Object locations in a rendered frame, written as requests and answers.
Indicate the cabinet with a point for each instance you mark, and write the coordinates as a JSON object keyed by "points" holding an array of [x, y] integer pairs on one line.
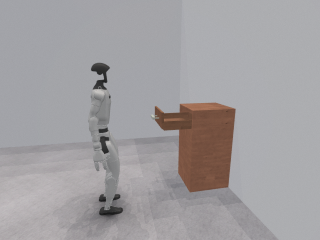
{"points": [[205, 150]]}

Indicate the right robot upper arm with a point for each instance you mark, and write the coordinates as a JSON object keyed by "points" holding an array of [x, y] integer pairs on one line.
{"points": [[97, 99]]}

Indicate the humanoid robot head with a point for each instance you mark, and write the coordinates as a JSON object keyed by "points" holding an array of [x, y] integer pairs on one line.
{"points": [[100, 68]]}

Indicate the drawer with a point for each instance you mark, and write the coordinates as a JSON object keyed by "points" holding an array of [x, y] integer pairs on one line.
{"points": [[173, 121]]}

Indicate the right robot hand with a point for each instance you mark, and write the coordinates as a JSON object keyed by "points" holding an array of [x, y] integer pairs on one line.
{"points": [[99, 156]]}

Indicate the humanoid robot torso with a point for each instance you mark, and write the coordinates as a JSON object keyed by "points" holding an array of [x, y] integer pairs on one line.
{"points": [[104, 115]]}

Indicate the handle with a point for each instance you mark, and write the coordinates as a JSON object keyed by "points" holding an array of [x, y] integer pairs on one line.
{"points": [[154, 117]]}

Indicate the right robot forearm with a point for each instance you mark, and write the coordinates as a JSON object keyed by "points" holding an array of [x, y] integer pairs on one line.
{"points": [[94, 130]]}

